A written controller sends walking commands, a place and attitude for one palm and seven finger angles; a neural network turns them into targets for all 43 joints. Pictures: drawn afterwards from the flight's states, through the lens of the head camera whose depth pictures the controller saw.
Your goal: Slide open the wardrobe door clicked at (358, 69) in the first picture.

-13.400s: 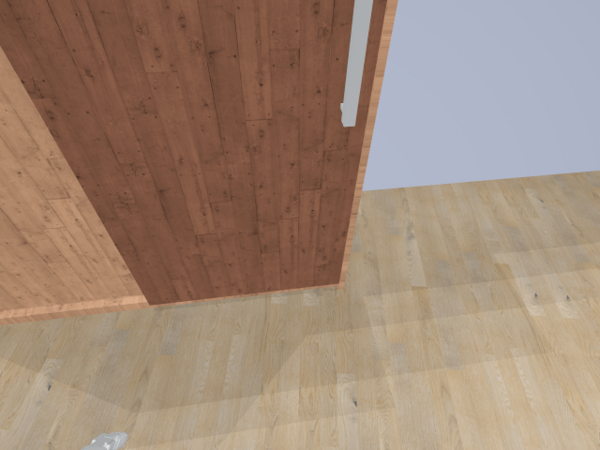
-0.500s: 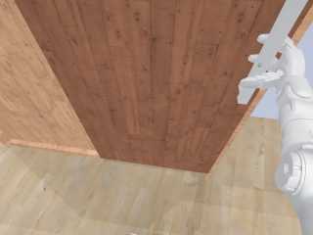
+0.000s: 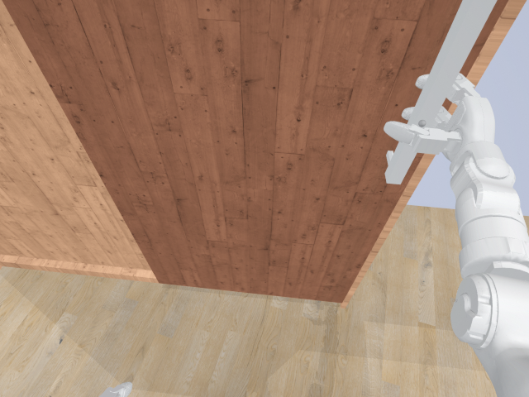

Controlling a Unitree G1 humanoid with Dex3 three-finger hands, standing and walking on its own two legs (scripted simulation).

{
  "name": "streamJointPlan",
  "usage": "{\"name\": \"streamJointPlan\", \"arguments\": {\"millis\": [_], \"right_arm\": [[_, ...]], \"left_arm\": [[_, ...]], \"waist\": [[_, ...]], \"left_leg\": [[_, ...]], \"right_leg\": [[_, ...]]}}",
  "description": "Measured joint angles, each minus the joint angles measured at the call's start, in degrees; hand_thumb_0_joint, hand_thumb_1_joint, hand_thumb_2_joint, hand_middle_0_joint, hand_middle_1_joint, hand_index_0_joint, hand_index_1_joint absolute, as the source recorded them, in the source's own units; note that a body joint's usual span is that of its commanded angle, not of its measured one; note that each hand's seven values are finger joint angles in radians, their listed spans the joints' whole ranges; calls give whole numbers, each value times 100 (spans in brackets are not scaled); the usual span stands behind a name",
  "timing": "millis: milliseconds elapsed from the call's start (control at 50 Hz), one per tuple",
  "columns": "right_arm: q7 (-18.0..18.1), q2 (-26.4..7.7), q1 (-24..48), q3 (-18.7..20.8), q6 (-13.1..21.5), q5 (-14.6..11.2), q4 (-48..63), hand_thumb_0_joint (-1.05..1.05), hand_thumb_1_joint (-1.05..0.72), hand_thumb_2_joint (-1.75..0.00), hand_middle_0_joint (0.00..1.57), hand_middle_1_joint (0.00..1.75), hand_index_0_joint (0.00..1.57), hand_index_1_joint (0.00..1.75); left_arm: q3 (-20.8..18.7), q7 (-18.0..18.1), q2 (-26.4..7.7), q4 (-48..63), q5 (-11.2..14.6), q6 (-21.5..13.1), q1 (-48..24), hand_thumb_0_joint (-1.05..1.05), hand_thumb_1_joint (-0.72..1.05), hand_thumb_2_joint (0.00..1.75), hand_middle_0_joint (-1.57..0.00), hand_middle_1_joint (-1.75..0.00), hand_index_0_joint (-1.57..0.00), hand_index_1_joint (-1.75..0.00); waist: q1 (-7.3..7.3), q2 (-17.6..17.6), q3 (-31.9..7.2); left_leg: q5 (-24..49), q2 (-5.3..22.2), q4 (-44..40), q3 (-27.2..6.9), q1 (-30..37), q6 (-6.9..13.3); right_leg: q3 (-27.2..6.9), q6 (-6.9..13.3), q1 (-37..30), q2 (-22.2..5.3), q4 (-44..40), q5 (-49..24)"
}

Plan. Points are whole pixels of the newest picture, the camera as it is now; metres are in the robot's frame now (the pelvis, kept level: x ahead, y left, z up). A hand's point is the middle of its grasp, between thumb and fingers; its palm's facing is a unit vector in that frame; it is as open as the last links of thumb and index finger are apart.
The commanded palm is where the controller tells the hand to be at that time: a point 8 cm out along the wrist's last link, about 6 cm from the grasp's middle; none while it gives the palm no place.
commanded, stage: grip the handle and tug to test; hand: right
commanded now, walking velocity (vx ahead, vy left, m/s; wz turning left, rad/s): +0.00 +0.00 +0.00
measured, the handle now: (425, 94) +0.54 -0.16 +0.20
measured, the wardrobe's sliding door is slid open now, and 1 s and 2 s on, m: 0.00 0.00 0.01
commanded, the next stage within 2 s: tug the door sideways, standing still in 1.04 s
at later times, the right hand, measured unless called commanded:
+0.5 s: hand (418, 123) +0.48 -0.15 +0.19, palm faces -0.02 +1.00 +0.00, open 6.5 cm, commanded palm +0.46 -0.20 +0.19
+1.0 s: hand (416, 124) +0.48 -0.14 +0.19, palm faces -0.03 +1.00 +0.02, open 6.2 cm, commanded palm +0.43 -0.21 +0.19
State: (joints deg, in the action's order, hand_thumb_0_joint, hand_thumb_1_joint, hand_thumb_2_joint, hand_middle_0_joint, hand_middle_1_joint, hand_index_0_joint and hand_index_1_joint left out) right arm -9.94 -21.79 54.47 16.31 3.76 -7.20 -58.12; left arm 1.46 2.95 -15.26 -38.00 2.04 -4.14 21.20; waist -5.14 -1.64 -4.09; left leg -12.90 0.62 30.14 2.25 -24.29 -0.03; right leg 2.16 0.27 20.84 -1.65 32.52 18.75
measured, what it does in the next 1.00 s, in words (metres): stands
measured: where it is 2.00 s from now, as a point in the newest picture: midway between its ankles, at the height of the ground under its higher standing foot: outside the picture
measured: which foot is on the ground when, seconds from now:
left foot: down 0.00-1.00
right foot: down 0.00-1.00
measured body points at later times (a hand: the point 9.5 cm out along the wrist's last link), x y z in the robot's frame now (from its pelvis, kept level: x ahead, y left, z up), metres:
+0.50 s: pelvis -0.01 +0.00 +0.00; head +0.03 +0.01 +0.45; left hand +0.03 +0.26 -0.12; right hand +0.47 -0.20 +0.19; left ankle +0.02 +0.12 -0.73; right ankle -0.03 -0.11 -0.73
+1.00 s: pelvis +0.00 +0.00 +0.00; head +0.02 +0.01 +0.45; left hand +0.04 +0.27 -0.11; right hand +0.47 -0.20 +0.19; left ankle +0.02 +0.12 -0.73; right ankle -0.03 -0.11 -0.73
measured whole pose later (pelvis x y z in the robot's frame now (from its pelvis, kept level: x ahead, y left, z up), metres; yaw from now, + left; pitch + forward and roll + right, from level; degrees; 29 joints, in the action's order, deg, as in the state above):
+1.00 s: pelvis +0.00 +0.00 +0.00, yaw +2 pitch +7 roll +0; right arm -10.1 -22.8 49.7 19.4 3.0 -7.9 -53.1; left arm 1.2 3.3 -16.1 -36.6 2.6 -3.5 22.4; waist -6.5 -1.9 -3.9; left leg -11.8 -0.3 29.4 0.2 -24.2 0.1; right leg 4.2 0.2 19.6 -2.3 31.2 18.2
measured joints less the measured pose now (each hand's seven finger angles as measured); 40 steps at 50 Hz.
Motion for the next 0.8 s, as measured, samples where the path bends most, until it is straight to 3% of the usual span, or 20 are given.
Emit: {"name": "streamJointPlan", "arguments": {"millis": [240, 460, 800], "right_arm": [[1, -91, 253, -107, 14, -39, -287, 0, -54, -75, 37, 132, 36, 133], [32, -56, 330, -142, 148, -1, -397, 0, -59, -81, 34, 136, 33, 136], [-32, -196, 278, 128, 258, 48, -493, -1, -63, -82, 35, 136, 33, 136]], "left_arm": [[25, 57, -33, -40, 15, -27, -32, 1, 91, 90, -20, -30, -20, -30], [-4, 31, -38, -168, -11, -61, 164, 1, 91, 90, -20, -30, -20, -30], [11, 30, -61, -72, -8, -99, 194, 1, 91, 90, -20, -30, -20, -30]], "waist": [[-15, 18, 80], [-46, 2, 75], [-155, 10, 58]], "left_leg": [[22, 30, 20, 47, -28, 7], [34, 44, 63, 53, -113, 4], [101, -3, 72, -52, -213, 12]], "right_leg": [[-51, -4, 48, 27, 14, -47], [-60, 0, 141, 40, 64, -58], [45, -3, 189, 0, 66, -85]]}}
